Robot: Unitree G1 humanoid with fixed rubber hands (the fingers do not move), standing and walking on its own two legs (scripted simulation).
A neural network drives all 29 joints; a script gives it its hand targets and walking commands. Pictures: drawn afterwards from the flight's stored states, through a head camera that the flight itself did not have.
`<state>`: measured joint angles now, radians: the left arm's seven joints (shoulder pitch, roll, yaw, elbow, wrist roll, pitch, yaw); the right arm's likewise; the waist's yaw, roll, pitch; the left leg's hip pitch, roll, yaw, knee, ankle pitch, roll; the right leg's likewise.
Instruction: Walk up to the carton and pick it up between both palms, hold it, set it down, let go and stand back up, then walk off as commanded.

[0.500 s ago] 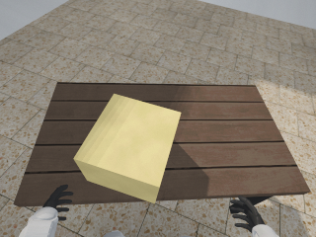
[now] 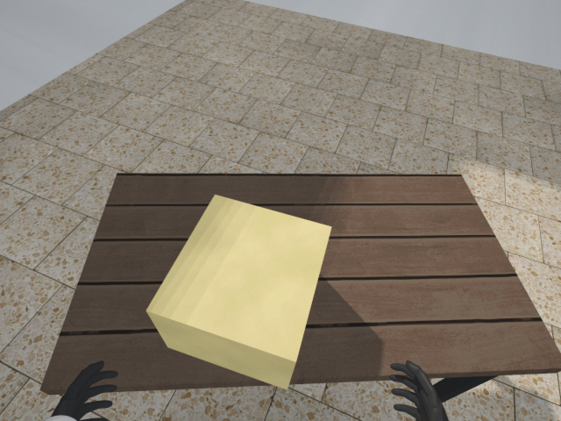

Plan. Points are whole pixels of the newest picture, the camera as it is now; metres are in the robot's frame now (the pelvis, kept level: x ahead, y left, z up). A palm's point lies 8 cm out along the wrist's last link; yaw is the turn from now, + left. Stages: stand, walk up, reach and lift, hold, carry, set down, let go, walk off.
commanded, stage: reach and lift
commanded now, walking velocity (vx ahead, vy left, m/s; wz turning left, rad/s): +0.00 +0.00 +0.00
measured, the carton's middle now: (249, 287) +0.38 +0.06 -0.13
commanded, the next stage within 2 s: none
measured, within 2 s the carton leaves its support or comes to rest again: neither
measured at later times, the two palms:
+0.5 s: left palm out of the picture +0.13 +0.29 -0.07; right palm out of the picture +0.12 -0.17 -0.06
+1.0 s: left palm (45, 419) +0.14 +0.31 -0.05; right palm out of the picture +0.13 -0.15 -0.06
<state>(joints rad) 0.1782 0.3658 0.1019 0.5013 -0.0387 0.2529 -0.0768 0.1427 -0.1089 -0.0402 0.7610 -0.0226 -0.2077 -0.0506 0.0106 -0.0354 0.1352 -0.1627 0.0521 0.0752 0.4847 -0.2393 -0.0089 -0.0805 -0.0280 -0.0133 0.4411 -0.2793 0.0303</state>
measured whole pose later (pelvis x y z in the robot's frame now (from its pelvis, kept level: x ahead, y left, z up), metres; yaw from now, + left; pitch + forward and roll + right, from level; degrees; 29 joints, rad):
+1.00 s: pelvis -0.01 +0.02 -0.01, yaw +0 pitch -6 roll -2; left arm 0.26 0.49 -0.02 0.51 -0.28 -0.34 -0.23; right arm 0.34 0.05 0.04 0.59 0.11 -0.53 -0.25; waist 0.06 -0.04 0.17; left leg -0.19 0.05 0.07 0.58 -0.28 0.02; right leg -0.08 -0.01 0.03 0.47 -0.29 0.03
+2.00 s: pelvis -0.01 +0.03 -0.01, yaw +0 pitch -3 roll -3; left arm -0.11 0.46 -0.04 0.59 -0.30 -0.18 -0.18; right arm 0.06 -0.01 0.07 0.55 0.15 -0.39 -0.32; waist -0.01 -0.01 0.11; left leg -0.28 0.06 0.06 0.62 -0.29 0.03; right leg -0.16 0.00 0.02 0.48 -0.27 0.05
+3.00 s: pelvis -0.03 +0.02 -0.02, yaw +1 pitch +10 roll -4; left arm -0.86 0.45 -0.14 1.32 -0.30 -0.19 -0.12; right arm -0.59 -0.05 0.03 1.01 0.31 -0.22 -0.29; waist -0.18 -0.01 -0.11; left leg -0.64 0.05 0.00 0.73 -0.28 0.02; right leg -0.50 0.01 -0.02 0.60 -0.28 0.05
